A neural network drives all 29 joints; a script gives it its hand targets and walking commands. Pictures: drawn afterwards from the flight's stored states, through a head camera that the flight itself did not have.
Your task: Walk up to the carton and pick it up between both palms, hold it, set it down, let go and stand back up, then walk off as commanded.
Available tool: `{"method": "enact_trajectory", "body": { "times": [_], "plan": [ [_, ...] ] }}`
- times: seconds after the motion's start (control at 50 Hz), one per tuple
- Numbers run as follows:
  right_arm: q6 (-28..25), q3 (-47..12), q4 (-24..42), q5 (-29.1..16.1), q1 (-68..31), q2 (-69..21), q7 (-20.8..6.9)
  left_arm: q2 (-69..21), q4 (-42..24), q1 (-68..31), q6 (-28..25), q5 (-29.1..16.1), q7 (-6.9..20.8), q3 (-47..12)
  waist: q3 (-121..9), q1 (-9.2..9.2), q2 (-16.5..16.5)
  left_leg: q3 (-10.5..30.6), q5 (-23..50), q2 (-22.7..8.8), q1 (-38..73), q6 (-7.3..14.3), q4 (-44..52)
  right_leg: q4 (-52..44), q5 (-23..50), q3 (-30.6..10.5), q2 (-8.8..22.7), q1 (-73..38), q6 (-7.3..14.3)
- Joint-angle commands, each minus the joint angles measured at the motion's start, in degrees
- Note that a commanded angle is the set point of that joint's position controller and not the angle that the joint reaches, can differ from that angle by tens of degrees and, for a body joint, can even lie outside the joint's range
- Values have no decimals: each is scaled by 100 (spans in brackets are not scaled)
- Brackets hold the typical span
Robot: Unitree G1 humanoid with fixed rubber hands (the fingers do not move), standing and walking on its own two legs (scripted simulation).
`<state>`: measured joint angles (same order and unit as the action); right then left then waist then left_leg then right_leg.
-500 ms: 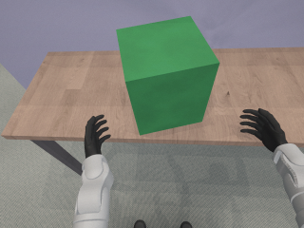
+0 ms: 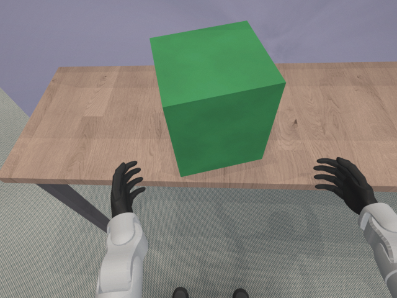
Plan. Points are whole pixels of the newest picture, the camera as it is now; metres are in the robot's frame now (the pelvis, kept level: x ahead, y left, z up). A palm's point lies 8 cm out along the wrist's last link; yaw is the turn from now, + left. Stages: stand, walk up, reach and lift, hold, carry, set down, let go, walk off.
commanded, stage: set down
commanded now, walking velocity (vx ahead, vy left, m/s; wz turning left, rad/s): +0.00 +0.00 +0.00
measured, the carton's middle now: (211, 104) +0.51 +0.06 +0.05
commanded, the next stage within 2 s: none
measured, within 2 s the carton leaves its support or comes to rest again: neither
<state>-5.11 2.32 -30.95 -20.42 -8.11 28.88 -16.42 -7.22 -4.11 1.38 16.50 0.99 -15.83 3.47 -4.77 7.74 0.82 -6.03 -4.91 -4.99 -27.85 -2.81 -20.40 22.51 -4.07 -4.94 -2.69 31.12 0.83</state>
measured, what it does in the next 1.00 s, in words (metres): stands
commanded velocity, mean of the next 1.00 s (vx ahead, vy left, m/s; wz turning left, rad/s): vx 0.00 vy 0.00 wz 0.00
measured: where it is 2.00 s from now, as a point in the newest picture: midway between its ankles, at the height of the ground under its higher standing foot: outside the picture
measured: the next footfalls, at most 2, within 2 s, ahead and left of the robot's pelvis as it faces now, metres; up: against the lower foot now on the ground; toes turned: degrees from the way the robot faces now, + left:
none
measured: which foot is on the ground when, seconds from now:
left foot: down 0.00-1.00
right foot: down 0.00-1.00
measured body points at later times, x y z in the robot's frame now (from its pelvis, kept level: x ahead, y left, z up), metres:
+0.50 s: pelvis +0.00 +0.00 +0.00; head +0.08 +0.00 +0.45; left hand +0.24 +0.20 +0.01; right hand +0.29 -0.26 -0.02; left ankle +0.04 +0.16 -0.74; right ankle +0.06 -0.10 -0.74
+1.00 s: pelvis +0.02 +0.01 +0.00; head +0.10 +0.01 +0.45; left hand +0.23 +0.22 -0.02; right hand +0.28 -0.26 -0.03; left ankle +0.04 +0.16 -0.74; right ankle +0.06 -0.10 -0.74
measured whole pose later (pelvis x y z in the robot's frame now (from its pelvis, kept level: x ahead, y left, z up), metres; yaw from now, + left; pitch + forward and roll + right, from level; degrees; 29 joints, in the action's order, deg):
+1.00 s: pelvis +0.02 +0.01 +0.00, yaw +0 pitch +11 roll +1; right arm -7.2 2.3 -25.9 -17.4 7.4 28.1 -13.0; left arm -3.2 0.1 13.7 10.9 1.0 -10.6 3.5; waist -2.6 6.0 1.8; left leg -6.0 -7.4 -5.0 -24.0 -2.8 -20.5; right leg 21.7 -6.1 -4.9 -2.6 26.8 0.8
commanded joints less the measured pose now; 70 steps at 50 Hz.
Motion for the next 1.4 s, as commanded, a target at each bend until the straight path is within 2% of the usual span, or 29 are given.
{"method": "enact_trajectory", "body": {
  "times": [0.0,0.1,0.18,0.2,0.3,0.34,0.36,0.4,0.44,0.46,0.58,0.62,0.64,0.66,0.68,0.7,0.74,0.78,0.88,0.92,0.94,0.98,1.1,1.14,1.22,1.28,1.3,1.36,1.38],
  "plan": [
    [-285,636,1792,3,-510,1847,21,468,-1396,-261,-398,-493,187,-1010,-2168,-621,1226,354,-136,484,1689,200,-71,-315,-378,179,139,-2414,101],
    [-461,569,2176,-81,-230,1830,54,464,-1675,69,-525,-348,128,-822,-2280,-565,1473,395,376,500,1709,194,-126,-189,374,339,16,-2687,68],
    [-560,705,2273,-126,91,1968,28,542,-2110,280,-647,-386,105,-899,-2279,-600,1261,552,278,452,1802,142,-106,-202,11,265,-7,-2618,128],
    [-452,629,1768,-58,472,1814,66,581,-1603,438,-609,-295,193,-804,-1925,-685,1301,417,-1,517,1618,192,-62,-292,-77,184,86,-2694,120],
    [-591,646,2480,-16,193,1645,88,654,-1849,393,-715,-409,158,-831,-2155,-576,1476,427,-120,441,1675,207,-98,-229,-319,252,67,-2474,87],
    [-515,470,2230,20,381,1461,165,738,-1272,473,-641,-359,256,-811,-1829,-693,1545,389,-462,538,1395,276,-161,-315,-739,60,198,-2524,64],
    [-587,630,2686,-53,323,1664,97,736,-1981,384,-747,-443,145,-826,-2028,-608,1350,450,-278,444,1575,218,-84,-292,-797,113,172,-2430,82],
    [-603,619,2624,-94,278,1606,90,677,-1953,379,-786,-463,112,-848,-2058,-544,1407,481,-274,452,1584,236,-130,-299,-903,120,112,-2315,104],
    [-422,628,2045,43,725,1510,197,778,-1288,533,-601,-424,257,-805,-1667,-705,1506,366,-615,502,1535,268,-101,-400,-859,-9,194,-2327,105],
    [-514,570,2356,-61,534,1498,118,806,-1643,512,-716,-273,167,-650,-1823,-547,1250,453,-340,444,1506,231,-98,-357,-1160,30,153,-2330,91],
    [-194,414,1805,234,620,1047,230,1019,-394,434,-459,-147,396,-492,-1334,-659,1385,307,-862,512,1398,300,-125,-486,-1511,-158,339,-2271,52],
    [-319,607,2030,211,746,1231,205,1002,-1061,586,-597,-238,327,-479,-1628,-628,1395,387,-299,475,1487,226,-134,-362,-1055,46,204,-2409,56],
    [-451,560,2618,12,619,1363,117,888,-1944,451,-750,-303,176,-560,-2141,-533,1060,492,75,409,1653,163,-123,-259,-644,55,169,-2584,110],
    [-341,426,1876,108,1028,1106,231,871,-873,749,-647,-147,341,-515,-1567,-690,1357,346,-148,508,1515,203,-147,-364,-591,-29,203,-2595,65],
    [-428,420,2223,132,965,1162,241,949,-1247,714,-701,-224,355,-464,-1864,-655,1297,328,-84,499,1510,221,-102,-308,-412,-30,218,-2771,54],
    [-294,356,1647,219,1076,998,310,1048,-504,818,-600,-120,492,-413,-1483,-726,1351,346,-340,546,1394,249,-124,-383,-720,-82,283,-2635,44],
    [-441,395,2192,119,1083,1018,283,1128,-1273,866,-794,-228,422,-381,-1971,-629,1317,349,147,506,1544,176,-87,-286,-185,9,202,-2930,21],
    [-365,155,1569,288,1412,753,405,1101,-320,1181,-665,-143,653,-458,-1435,-783,1355,288,-90,592,1591,262,-42,-375,-125,-20,264,-2789,59],
    [-680,251,2250,109,1435,988,292,1070,-1202,1451,-1007,-196,467,-427,-1843,-577,1313,332,449,545,1595,198,-78,-233,309,211,67,-2889,130],
    [-489,113,1273,401,1573,600,439,1183,158,1359,-850,-16,736,-356,-1184,-769,1336,232,-34,595,1712,270,-85,-383,-100,81,180,-2597,96],
    [-619,228,1793,300,1386,719,385,1255,-586,1244,-953,-107,630,-308,-1557,-591,1036,301,199,523,1775,183,-46,-280,22,152,146,-2740,124],
    [-625,77,1681,316,1542,561,441,1242,-526,1343,-987,-210,690,-451,-1541,-689,1293,232,205,552,1760,230,-66,-328,157,85,154,-2727,182],
    [-616,80,1485,490,1655,395,560,1478,-161,1360,-1122,-176,741,-247,-1485,-667,1120,169,169,586,1641,242,-110,-311,245,103,253,-2811,86],
    [-751,156,1641,390,1779,549,489,1393,-824,1561,-1217,-184,649,-217,-1832,-615,874,308,714,549,1883,145,-164,-202,730,257,127,-2917,115],
    [-666,-32,1215,528,1914,287,661,1502,155,1441,-1133,-110,881,-223,-1298,-797,996,227,192,657,1663,221,-164,-330,353,154,219,-2852,66],
    [-728,61,1362,448,1975,322,614,1540,-377,1653,-1219,-172,799,-174,-1495,-697,928,290,564,578,1774,197,-82,-290,533,191,188,-2949,103],
    [-597,-63,878,621,2078,11,733,1621,548,1532,-1111,-65,993,-120,-1133,-817,966,186,91,686,1640,265,-98,-387,339,67,325,-2988,71],
    [-734,14,1402,494,1887,192,653,1656,-89,1477,-1242,-161,854,-96,-1496,-681,927,287,332,612,1619,232,-128,-271,365,126,287,-2970,72],
    [-613,-109,954,738,2044,-20,777,1712,881,1576,-1124,-46,1026,-6,-1085,-783,1129,199,-2,667,1542,298,-65,-436,180,26,365,-2953,23]
  ]
}}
